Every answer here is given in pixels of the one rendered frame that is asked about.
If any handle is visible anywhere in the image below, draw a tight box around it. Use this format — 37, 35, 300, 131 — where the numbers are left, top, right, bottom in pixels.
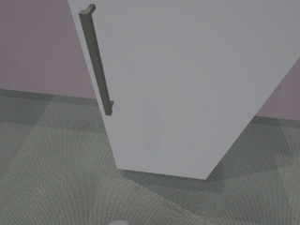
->
79, 4, 114, 116

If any fridge door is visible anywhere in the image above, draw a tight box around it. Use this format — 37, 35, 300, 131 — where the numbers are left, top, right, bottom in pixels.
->
67, 0, 300, 180

